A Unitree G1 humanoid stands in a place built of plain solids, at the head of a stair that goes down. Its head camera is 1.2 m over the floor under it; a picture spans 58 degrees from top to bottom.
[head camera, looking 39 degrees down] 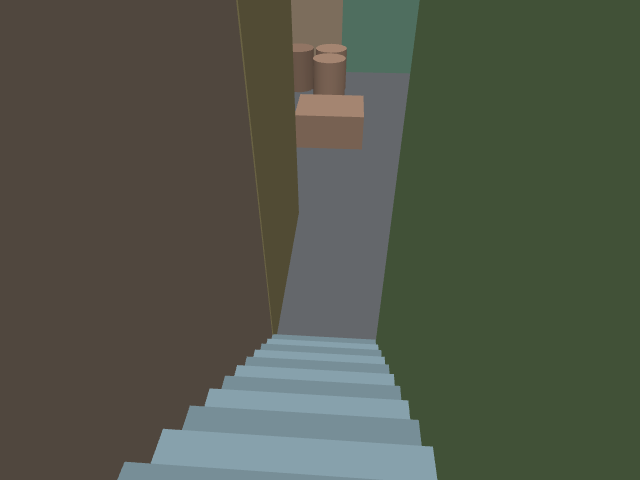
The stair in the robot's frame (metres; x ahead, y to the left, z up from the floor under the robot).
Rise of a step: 0.20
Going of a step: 0.21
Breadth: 1.02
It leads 4 degrees to the right of straight ahead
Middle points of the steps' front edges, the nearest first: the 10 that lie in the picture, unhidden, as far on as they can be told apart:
0.80 0.09 -0.40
1.01 0.08 -0.61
1.23 0.06 -0.81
1.44 0.05 -1.01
1.65 0.03 -1.22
1.87 0.02 -1.42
2.08 0.01 -1.62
2.30 -0.01 -1.83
2.51 -0.02 -2.03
2.72 -0.04 -2.23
